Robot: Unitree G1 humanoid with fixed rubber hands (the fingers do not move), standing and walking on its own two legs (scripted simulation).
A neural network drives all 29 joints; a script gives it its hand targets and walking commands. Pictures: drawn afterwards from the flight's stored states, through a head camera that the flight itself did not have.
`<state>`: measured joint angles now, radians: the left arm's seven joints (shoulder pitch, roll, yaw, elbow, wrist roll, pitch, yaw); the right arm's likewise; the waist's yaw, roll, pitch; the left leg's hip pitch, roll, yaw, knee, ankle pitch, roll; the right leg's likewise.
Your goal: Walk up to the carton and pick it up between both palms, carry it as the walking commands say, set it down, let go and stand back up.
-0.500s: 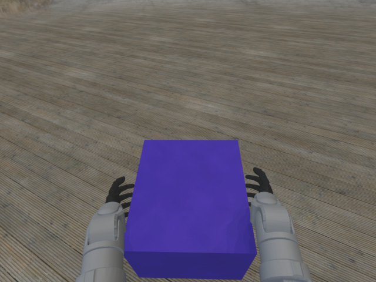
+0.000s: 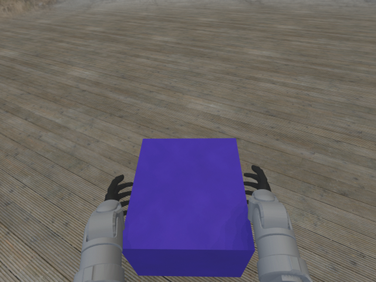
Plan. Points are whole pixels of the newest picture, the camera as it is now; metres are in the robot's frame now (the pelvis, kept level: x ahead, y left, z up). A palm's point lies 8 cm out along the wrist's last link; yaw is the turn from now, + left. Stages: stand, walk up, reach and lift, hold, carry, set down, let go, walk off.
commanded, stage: reach and lift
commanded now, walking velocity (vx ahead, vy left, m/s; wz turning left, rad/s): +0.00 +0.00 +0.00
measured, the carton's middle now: (189, 204) +0.34 +0.01 -0.03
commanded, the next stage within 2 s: hold in 0.34 s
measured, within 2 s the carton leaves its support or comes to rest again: neither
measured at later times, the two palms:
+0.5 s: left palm (113, 209) +0.28 +0.18 +0.05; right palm (263, 204) +0.28 -0.15 +0.05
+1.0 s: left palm (114, 210) +0.28 +0.18 +0.05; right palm (265, 203) +0.28 -0.15 +0.05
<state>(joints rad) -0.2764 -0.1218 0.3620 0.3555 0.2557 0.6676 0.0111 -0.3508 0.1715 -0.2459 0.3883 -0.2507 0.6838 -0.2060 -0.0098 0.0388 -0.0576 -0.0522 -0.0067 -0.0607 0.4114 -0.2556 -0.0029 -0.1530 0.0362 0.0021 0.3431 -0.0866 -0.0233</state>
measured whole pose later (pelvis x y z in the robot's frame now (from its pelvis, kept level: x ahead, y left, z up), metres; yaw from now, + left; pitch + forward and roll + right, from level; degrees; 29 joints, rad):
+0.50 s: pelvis +0.00 +0.01 +0.00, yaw +0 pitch -6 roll -1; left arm -0.21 -0.14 0.31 0.29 0.24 0.69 0.03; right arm -0.26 0.15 -0.21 0.32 -0.23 0.70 -0.19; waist -0.02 0.04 -0.07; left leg -0.04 -0.02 -0.05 0.41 -0.26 0.01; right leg -0.14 0.03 0.01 0.34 -0.09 -0.01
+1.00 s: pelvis +0.00 +0.01 +0.00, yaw +0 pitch -6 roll -1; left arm -0.20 -0.14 0.30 0.29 0.23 0.69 0.03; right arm -0.26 0.15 -0.21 0.31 -0.23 0.70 -0.18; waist -0.03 0.04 -0.08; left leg -0.05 -0.02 -0.06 0.41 -0.26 0.01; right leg -0.15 0.03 0.01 0.34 -0.09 -0.01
